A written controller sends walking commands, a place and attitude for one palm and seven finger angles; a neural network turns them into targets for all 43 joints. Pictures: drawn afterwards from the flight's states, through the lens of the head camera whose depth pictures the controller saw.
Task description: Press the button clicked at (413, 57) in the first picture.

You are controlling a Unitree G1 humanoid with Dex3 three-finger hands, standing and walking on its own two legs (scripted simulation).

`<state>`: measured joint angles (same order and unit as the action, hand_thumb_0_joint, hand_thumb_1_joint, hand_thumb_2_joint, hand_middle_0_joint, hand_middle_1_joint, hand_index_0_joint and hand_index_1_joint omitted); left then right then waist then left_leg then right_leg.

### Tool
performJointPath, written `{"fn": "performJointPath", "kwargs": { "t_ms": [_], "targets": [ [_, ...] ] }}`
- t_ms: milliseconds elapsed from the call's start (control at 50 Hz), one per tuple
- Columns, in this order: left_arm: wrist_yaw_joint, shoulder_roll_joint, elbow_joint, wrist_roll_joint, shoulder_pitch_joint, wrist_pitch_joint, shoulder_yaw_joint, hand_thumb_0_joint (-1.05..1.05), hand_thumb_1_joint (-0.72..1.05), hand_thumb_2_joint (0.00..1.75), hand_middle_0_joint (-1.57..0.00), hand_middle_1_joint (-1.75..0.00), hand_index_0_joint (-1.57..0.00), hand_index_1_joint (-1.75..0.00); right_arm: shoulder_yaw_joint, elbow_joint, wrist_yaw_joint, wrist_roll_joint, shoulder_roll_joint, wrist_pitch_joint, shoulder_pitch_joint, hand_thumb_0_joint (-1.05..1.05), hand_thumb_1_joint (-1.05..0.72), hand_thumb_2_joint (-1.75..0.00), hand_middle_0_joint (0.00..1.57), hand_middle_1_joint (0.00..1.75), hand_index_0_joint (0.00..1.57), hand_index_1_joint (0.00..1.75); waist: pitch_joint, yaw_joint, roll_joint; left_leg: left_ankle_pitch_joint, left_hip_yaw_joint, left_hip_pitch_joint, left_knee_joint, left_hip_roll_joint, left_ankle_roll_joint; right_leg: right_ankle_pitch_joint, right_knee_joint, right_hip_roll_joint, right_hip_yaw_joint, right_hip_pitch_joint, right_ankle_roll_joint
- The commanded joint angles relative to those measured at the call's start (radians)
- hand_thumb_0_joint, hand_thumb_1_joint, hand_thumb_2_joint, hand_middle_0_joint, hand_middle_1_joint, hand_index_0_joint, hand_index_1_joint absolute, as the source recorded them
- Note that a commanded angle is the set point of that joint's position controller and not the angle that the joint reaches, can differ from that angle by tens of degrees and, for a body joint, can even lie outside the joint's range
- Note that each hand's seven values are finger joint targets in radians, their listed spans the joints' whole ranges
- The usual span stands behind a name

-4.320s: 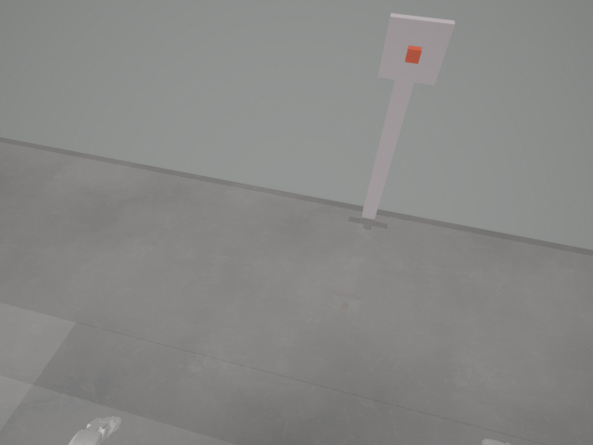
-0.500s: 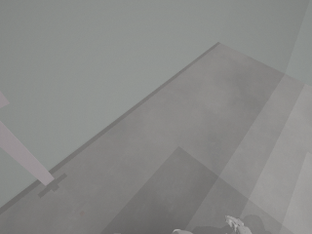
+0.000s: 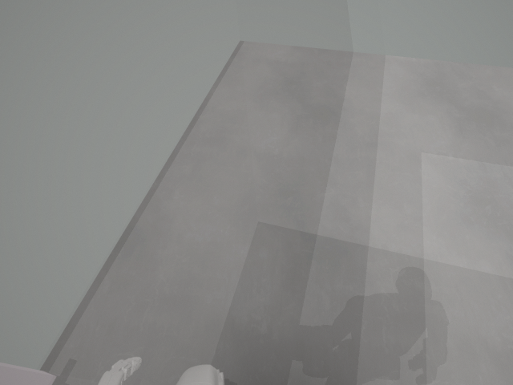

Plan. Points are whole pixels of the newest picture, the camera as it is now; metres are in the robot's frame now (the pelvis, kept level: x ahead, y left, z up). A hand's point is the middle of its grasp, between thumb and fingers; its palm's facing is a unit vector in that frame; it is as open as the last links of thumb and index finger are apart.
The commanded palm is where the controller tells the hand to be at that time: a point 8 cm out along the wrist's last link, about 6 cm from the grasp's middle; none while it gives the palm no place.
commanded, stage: walk to a spot facing it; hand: left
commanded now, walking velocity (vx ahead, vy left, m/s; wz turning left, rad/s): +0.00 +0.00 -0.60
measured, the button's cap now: out of the picture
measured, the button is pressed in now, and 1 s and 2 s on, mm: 0 0 0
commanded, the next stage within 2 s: turn to face it in 0.92 s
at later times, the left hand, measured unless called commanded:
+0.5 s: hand (143, 377) +0.15 +0.22 -0.16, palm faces -0.23 -0.96 -0.17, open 7.4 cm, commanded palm none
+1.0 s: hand (227, 306) +0.27 +0.08 -0.14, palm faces -0.52 -0.81 -0.26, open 7.4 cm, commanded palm none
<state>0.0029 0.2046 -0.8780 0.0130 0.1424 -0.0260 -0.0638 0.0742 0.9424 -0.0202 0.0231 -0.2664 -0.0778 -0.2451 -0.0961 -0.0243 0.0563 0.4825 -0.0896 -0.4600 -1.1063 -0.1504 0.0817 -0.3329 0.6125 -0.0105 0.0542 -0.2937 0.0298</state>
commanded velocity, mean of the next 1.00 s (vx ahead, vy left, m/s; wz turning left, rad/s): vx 0.09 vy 0.00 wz -0.58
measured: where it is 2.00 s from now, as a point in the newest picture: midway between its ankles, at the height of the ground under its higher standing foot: outside the picture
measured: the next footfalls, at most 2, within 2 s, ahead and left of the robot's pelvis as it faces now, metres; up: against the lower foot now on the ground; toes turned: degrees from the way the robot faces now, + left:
left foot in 0.32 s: +0.07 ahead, +0.13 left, +0.00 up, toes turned -5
right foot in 0.80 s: +0.06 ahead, -0.12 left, +0.00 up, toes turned -37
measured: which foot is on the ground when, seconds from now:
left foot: up 0.00-0.30, down 0.32-0.80, up 0.82-1.00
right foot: down 0.00-0.32, up 0.34-0.78, down 0.80-1.00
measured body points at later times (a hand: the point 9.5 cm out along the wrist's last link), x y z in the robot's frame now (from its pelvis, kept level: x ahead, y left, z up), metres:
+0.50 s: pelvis +0.03 +0.04 +0.01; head +0.07 +0.07 +0.46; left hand +0.16 +0.28 -0.15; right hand +0.02 -0.21 -0.11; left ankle +0.03 +0.14 -0.73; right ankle -0.03 -0.09 -0.63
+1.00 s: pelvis +0.08 -0.03 +0.01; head +0.10 -0.07 +0.46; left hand +0.30 +0.12 -0.12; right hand -0.02 -0.27 -0.15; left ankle +0.16 +0.11 -0.65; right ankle +0.03 -0.10 -0.73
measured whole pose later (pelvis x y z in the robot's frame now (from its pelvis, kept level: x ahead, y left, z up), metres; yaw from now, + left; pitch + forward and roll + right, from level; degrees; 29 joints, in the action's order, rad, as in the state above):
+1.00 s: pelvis +0.08 -0.03 +0.01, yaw -35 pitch +0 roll +1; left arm 0.00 0.21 -0.92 0.01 0.18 0.01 -0.06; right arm 0.06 0.94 0.00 0.03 -0.22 -0.04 -0.21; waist -0.07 -0.01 0.03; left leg 0.38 -0.07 -0.50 -1.12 -0.15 0.09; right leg -0.28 0.51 0.03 0.05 -0.24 0.07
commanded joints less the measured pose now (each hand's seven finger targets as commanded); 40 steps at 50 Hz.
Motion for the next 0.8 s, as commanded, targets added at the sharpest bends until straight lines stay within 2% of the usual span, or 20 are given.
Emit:
{"fn": "performJointPath", "kwargs": {
  "t_ms": [0, 120, 180, 220, 240, 260, 280, 300, 320, 340, 360, 400, 460, 500, 540, 660, 700, 740, 760, 780],
  "targets": [
    [0.017, 0.196, 0.056, 0.003, 0.024, 0.018, -0.047, 0.00, 0.90, 0.90, -0.20, -0.30, -0.20, -0.30, 0.009, -0.093, 0.003, -0.003, -0.050, 0.044, 0.026, 0.00, -0.90, -0.90, 0.20, 0.30, 0.20, 0.30, 0.138, 0.019, -0.213, -0.087, 0.043, -0.085, 0.005, 0.017, 0.025, 0.641, -0.214, -0.207, -0.226, 0.149, 0.127],
    [0.013, 0.222, 0.046, 0.008, 0.052, 0.012, -0.053, 0.00, 0.90, 0.90, -0.20, -0.30, -0.20, -0.30, 0.005, -0.115, 0.000, -0.009, -0.042, 0.050, 0.078, 0.00, -0.90, -0.90, 0.20, 0.30, 0.20, 0.30, 0.141, 0.042, -0.212, -0.073, 0.039, -0.039, 0.182, 0.063, 0.025, 0.558, -0.217, -0.202, -0.329, 0.150, 0.156],
    [0.009, 0.227, 0.049, 0.010, 0.047, 0.008, -0.057, 0.00, 0.90, 0.90, -0.20, -0.30, -0.20, -0.30, 0.003, -0.127, 0.002, -0.010, -0.040, 0.059, 0.075, 0.00, -0.90, -0.90, 0.20, 0.30, 0.20, 0.30, 0.156, 0.044, -0.228, -0.051, 0.036, 0.048, 0.294, 0.088, 0.012, 0.384, -0.237, -0.195, -0.399, 0.114, 0.152],
    [0.005, 0.229, 0.056, 0.011, 0.013, 0.006, -0.058, 0.00, 0.90, 0.90, -0.20, -0.30, -0.20, -0.30, 0.001, -0.121, 0.002, -0.010, -0.043, 0.069, 0.025, 0.00, -0.90, -0.90, 0.20, 0.30, 0.20, 0.30, 0.163, 0.019, -0.258, -0.064, 0.027, 0.136, 0.412, 0.102, -0.003, 0.219, -0.230, -0.180, -0.433, 0.068, 0.138],
    [0.002, 0.218, 0.059, 0.007, -0.001, 0.003, -0.057, 0.00, 0.90, 0.90, -0.20, -0.30, -0.20, -0.30, 0.002, -0.109, 0.000, -0.009, -0.045, 0.076, -0.009, 0.00, -0.90, -0.90, 0.20, 0.30, 0.20, 0.30, 0.157, 0.004, -0.242, -0.117, 0.014, 0.227, 0.522, 0.115, -0.009, 0.139, -0.206, -0.149, -0.426, 0.012, 0.112],
    [-0.001, 0.192, 0.063, 0.003, -0.019, 0.001, -0.051, 0.00, 0.90, 0.90, -0.20, -0.30, -0.20, -0.30, 0.003, -0.092, -0.004, -0.010, -0.058, 0.086, -0.071, 0.00, -0.90, -0.90, 0.20, 0.30, 0.20, 0.30, 0.161, -0.032, -0.180, -0.167, 0.024, 0.371, 0.665, 0.099, -0.019, 0.019, -0.139, -0.100, -0.389, -0.095, 0.073],
    [-0.006, 0.120, 0.086, -0.005, -0.012, -0.006, -0.036, 0.00, 0.90, 0.90, -0.20, -0.30, -0.20, -0.30, 0.015, -0.077, -0.010, 0.001, -0.142, 0.096, -0.133, 0.00, -0.90, -0.90, 0.20, 0.30, 0.20, 0.30, 0.176, -0.057, 0.068, -0.026, 0.243, 0.494, 0.827, -0.100, -0.067, -0.128, 0.072, 0.032, -0.275, -0.255, 0.015],
    [-0.014, 0.083, 0.113, -0.001, -0.009, -0.006, -0.029, 0.00, 0.90, 0.90, -0.20, -0.30, -0.20, -0.30, 0.027, -0.085, -0.010, 0.008, -0.221, 0.093, -0.138, 0.00, -0.90, -0.90, 0.20, 0.30, 0.20, 0.30, 0.115, -0.047, 0.296, 0.032, 0.504, 0.474, 0.922, -0.334, -0.144, -0.296, 0.318, 0.105, -0.106, -0.411, -0.048],
    [-0.019, 0.128, 0.106, 0.013, -0.031, -0.006, -0.043, 0.00, 0.90, 0.90, -0.20, -0.30, -0.20, -0.30, 0.018, -0.100, -0.011, 0.008, -0.206, 0.087, -0.093, 0.00, -0.90, -0.90, 0.20, 0.30, 0.20, 0.30, 0.049, -0.043, 0.184, 0.042, 0.504, 0.326, 0.946, -0.374, -0.192, -0.236, 0.447, 0.017, -0.146, -0.378, -0.049],
    [-0.024, 0.145, 0.072, 0.020, 0.013, -0.013, -0.056, 0.00, 0.90, 0.90, -0.20, -0.30, -0.20, -0.30, -0.002, -0.112, -0.013, 0.009, -0.130, 0.090, -0.010, 0.00, -0.90, -0.90, 0.20, 0.30, 0.20, 0.30, 0.009, 0.010, 0.148, -0.007, 0.389, 0.246, 0.956, -0.291, -0.163, -0.143, 0.498, -0.002, -0.146, -0.335, -0.062],
    [-0.033, 0.148, 0.058, 0.020, 0.028, -0.015, -0.061, 0.00, 0.90, 0.90, -0.20, -0.30, -0.20, -0.30, -0.010, -0.132, -0.015, 0.007, -0.107, 0.095, 0.037, 0.00, -0.90, -0.90, 0.20, 0.30, 0.20, 0.30, 0.004, 0.028, 0.124, -0.066, 0.312, 0.227, 0.934, -0.255, -0.151, -0.108, 0.546, -0.010, -0.116, -0.324, -0.067],
    [-0.041, 0.117, 0.039, 0.018, 0.052, -0.021, -0.057, 0.00, 0.90, 0.90, -0.20, -0.30, -0.20, -0.30, -0.017, -0.127, -0.019, 0.004, -0.085, 0.101, 0.040, 0.00, -0.90, -0.90, 0.20, 0.30, 0.20, 0.30, 0.004, 0.038, 0.091, -0.297, 0.138, 0.255, 0.887, -0.182, -0.139, -0.025, 0.603, -0.017, -0.091, -0.315, -0.082],
    [-0.038, 0.084, 0.030, 0.010, 0.061, -0.024, -0.045, 0.00, 0.90, 0.90, -0.20, -0.30, -0.20, -0.30, -0.012, -0.101, -0.023, -0.003, -0.074, 0.106, -0.035, 0.00, -0.90, -0.90, 0.20, 0.30, 0.20, 0.30, 0.055, 0.020, 0.091, -0.644, 0.006, 0.373, 0.802, -0.156, -0.145, 0.004, 0.607, -0.021, -0.056, -0.329, -0.098],
    [-0.037, 0.071, 0.036, 0.009, 0.043, -0.027, -0.040, 0.00, 0.90, 0.90, -0.20, -0.30, -0.20, -0.30, -0.006, -0.078, -0.022, -0.002, -0.077, 0.105, -0.080, 0.00, -0.90, -0.90, 0.20, 0.30, 0.20, 0.30, 0.087, 0.008, 0.102, -0.762, -0.025, 0.452, 0.768, -0.168, -0.164, -0.007, 0.560, -0.027, -0.035, -0.341, -0.105],
    [-0.037, 0.060, 0.047, 0.007, 0.009, -0.030, -0.036, 0.00, 0.90, 0.90, -0.20, -0.30, -0.20, -0.30, 0.002, -0.064, -0.019, -0.002, -0.083, 0.102, -0.100, 0.00, -0.90, -0.90, 0.20, 0.30, 0.20, 0.30, 0.078, -0.003, 0.114, -0.779, -0.045, 0.469, 0.757, -0.189, -0.182, -0.013, 0.486, -0.046, -0.014, -0.343, -0.109],
    [-0.037, 0.048, 0.064, 0.010, -0.068, -0.015, -0.026, 0.00, 0.90, 0.90, -0.20, -0.30, -0.20, -0.30, 0.028, -0.031, -0.008, 0.005, -0.104, 0.088, -0.124, 0.00, -0.90, -0.90, 0.20, 0.30, 0.20, 0.30, 0.081, -0.041, 0.165, -0.841, -0.128, 0.487, 0.679, -0.217, -0.180, -0.051, 0.196, -0.032, 0.066, -0.224, -0.082],
    [-0.033, 0.053, 0.060, 0.010, -0.043, -0.004, -0.028, 0.00, 0.90, 0.90, -0.20, -0.30, -0.20, -0.30, 0.036, -0.030, -0.004, 0.004, -0.117, 0.088, -0.106, 0.00, -0.90, -0.90, 0.20, 0.30, 0.20, 0.30, 0.099, -0.022, 0.170, -0.899, -0.148, 0.486, 0.617, -0.234, -0.164, -0.052, 0.101, -0.014, 0.079, -0.156, -0.059],
    [-0.030, 0.092, 0.027, 0.013, 0.079, 0.017, -0.036, 0.00, 0.90, 0.90, -0.20, -0.30, -0.20, -0.30, 0.036, -0.033, 0.006, -0.005, -0.124, 0.090, -0.101, 0.00, -0.90, -0.90, 0.20, 0.30, 0.20, 0.30, 0.187, 0.047, 0.083, -0.866, -0.202, 0.420, 0.417, -0.214, -0.106, 0.087, -0.099, 0.012, 0.095, 0.079, -0.029],
    [-0.021, 0.175, -0.005, 0.020, 0.196, 0.033, -0.053, 0.00, 0.90, 0.90, -0.20, -0.30, -0.20, -0.30, 0.029, -0.050, 0.017, -0.017, -0.098, 0.089, -0.099, 0.00, -0.90, -0.90, 0.20, 0.30, 0.20, 0.30, 0.261, 0.107, -0.089, -0.632, -0.222, 0.194, 0.201, -0.178, -0.056, 0.225, -0.183, -0.101, -0.057, 0.352, 0.028],
    [-0.005, 0.296, -0.031, 0.014, 0.294, 0.041, -0.080, 0.00, 0.90, 0.90, -0.20, -0.30, -0.20, -0.30, 0.001, -0.111, 0.023, -0.016, -0.015, 0.089, -0.038, 0.00, -0.90, -0.90, 0.20, 0.30, 0.20, 0.30, 0.299, 0.152, -0.380, 0.127, -0.187, -0.148, -0.065, 0.009, 0.010, 0.565, -0.211, -0.372, -0.493, 0.523, 0.155]
  ]
}}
